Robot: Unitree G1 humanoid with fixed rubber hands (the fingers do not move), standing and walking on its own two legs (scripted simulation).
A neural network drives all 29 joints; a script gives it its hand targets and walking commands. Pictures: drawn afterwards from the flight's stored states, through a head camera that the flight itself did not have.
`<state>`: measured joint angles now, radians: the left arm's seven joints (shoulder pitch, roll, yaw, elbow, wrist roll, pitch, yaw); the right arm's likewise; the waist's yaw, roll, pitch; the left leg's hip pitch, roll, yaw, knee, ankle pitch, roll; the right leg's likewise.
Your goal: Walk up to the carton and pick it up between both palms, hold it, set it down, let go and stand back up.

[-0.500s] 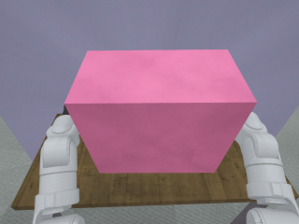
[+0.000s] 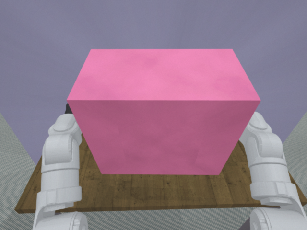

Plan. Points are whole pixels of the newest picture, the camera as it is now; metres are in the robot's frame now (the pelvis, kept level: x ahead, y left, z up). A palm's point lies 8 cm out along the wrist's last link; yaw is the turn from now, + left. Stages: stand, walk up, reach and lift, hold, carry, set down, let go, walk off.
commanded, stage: hold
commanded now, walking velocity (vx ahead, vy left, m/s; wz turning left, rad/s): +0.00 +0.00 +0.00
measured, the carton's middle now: (160, 117) +0.35 -0.01 +0.16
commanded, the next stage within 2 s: set down in 1.26 s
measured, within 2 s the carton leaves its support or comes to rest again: neither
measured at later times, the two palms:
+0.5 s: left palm (75, 116) +0.35 +0.20 +0.17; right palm (243, 112) +0.35 -0.21 +0.18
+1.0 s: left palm (76, 118) +0.34 +0.20 +0.17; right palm (244, 114) +0.34 -0.21 +0.18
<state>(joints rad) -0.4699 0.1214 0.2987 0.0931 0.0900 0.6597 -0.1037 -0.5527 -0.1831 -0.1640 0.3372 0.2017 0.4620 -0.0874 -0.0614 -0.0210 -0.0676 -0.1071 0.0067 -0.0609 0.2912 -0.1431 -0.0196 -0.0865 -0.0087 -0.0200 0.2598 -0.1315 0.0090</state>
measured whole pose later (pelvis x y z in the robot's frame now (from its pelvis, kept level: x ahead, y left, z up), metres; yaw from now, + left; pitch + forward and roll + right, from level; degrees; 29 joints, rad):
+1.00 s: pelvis +0.01 +0.00 +0.00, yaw +0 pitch -3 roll +0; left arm -0.40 0.10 0.29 -0.01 0.08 0.68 -0.10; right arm -0.49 -0.20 -0.14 0.25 0.23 0.48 -0.10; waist -0.06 -0.02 -0.05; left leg -0.09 0.01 -0.05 0.30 -0.16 -0.02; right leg -0.07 -0.01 -0.01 0.26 -0.14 0.01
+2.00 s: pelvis +0.02 +0.01 +0.00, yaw +0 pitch -2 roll -1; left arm -0.42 0.15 0.19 0.33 0.06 0.28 -0.07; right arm -0.39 -0.14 -0.18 0.47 0.11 0.04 -0.06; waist -0.06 -0.06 0.00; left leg -0.08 0.00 -0.05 0.30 -0.18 0.00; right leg -0.04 -0.02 -0.02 0.24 -0.15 0.02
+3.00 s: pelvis +0.02 +0.01 +0.00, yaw -1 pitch +4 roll -1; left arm -0.64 0.22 0.14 0.98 0.00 -0.15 -0.09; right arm -0.47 -0.08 -0.30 0.77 -0.03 -0.19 -0.07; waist -0.06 -0.02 -0.04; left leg -0.22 0.00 -0.02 0.32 -0.18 0.00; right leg -0.18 -0.02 -0.01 0.25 -0.14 0.03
